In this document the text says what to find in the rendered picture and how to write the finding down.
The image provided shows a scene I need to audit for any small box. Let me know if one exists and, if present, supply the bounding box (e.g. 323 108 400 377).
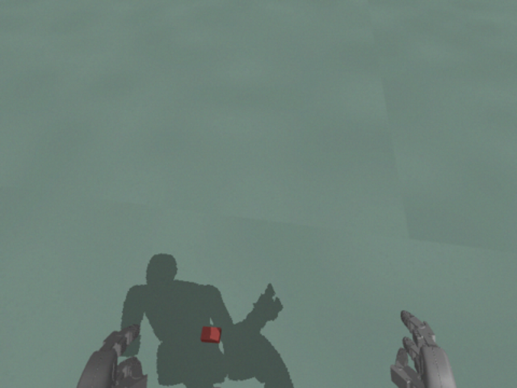
200 327 221 344

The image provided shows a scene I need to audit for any left robot hand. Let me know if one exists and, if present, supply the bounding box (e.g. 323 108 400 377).
77 324 148 388

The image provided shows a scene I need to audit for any right robot hand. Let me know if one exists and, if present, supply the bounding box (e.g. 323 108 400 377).
390 310 456 388

